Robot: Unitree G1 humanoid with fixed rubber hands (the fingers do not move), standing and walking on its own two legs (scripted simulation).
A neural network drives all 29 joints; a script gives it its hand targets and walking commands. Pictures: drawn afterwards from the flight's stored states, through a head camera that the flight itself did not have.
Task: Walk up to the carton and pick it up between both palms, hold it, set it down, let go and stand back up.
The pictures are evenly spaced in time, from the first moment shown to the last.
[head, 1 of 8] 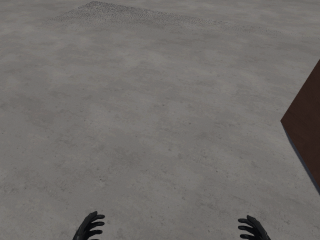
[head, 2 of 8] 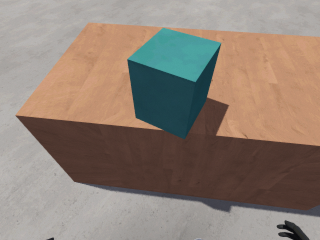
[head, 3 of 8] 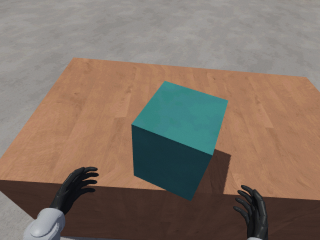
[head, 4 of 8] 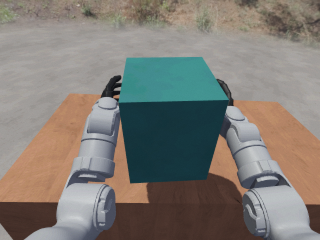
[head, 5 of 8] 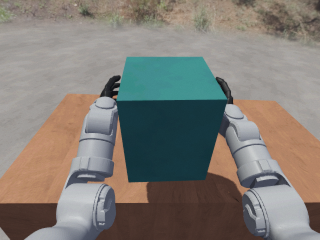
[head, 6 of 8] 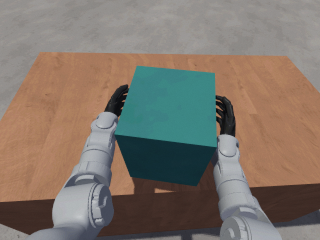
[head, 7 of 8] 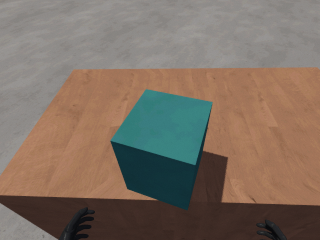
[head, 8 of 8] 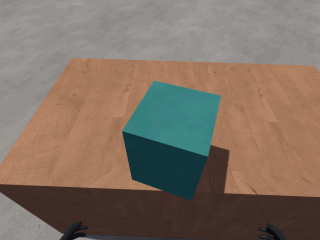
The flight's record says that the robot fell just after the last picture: no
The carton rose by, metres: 0.22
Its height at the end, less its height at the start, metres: +0.00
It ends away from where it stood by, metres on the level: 0.00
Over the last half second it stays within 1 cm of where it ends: yes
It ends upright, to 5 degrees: yes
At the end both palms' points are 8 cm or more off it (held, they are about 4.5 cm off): yes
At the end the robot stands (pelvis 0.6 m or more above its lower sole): yes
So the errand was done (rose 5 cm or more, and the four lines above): yes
